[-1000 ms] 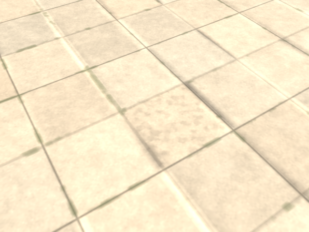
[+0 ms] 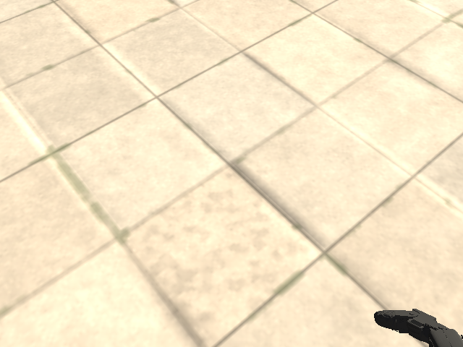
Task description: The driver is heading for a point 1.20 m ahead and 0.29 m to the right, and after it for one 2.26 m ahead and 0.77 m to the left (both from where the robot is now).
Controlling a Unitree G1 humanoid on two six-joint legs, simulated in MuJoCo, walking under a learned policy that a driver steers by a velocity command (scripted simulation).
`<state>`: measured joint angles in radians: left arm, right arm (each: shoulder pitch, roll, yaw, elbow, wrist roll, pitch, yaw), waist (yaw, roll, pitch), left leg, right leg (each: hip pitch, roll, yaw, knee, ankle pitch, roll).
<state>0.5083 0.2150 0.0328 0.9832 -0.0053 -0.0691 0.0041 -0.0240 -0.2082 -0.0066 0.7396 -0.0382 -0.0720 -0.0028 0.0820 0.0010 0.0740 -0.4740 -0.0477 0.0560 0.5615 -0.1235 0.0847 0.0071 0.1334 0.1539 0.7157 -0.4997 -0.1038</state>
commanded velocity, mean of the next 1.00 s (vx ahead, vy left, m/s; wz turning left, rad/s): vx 0.45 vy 0.00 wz -0.51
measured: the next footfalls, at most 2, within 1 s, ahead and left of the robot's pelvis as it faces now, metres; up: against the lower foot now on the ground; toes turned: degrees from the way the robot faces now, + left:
right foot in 0.50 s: +0.38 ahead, -0.17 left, +0.00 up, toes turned -23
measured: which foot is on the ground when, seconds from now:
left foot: down 0.00-0.50, up 0.52-1.00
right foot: up 0.00-0.48, down 0.50-1.00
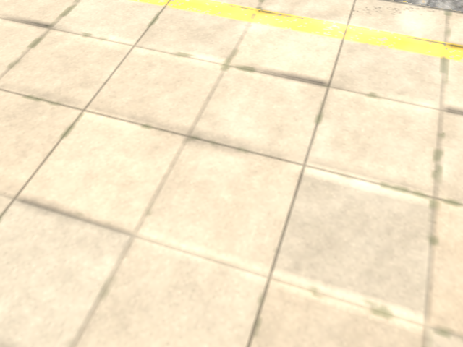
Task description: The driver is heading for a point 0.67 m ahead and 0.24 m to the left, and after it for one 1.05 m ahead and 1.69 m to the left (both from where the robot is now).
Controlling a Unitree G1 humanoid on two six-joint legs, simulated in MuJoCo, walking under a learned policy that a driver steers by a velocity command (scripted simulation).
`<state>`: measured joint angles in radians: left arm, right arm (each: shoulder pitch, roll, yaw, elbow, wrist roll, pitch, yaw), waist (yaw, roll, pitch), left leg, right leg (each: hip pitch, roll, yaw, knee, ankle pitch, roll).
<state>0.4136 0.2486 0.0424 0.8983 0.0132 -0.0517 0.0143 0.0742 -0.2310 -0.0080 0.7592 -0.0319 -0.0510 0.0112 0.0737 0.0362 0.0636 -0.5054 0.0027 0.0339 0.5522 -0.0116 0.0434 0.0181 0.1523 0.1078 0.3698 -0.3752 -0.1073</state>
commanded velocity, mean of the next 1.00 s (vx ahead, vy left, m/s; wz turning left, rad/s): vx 0.38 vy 0.00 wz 0.14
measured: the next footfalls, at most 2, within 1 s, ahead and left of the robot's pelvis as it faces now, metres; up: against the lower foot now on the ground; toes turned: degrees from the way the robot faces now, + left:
left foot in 0.02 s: +0.18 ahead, +0.09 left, +0.00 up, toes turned +1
right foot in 0.46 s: +0.13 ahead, -0.10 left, +0.00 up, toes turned -2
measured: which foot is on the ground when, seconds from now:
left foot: up 0.00-0.00, down 0.02-0.46, up 0.48-0.90, down 0.92-1.00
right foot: down 0.00-0.02, up 0.04-0.44, down 0.46-0.92, up 0.94-1.00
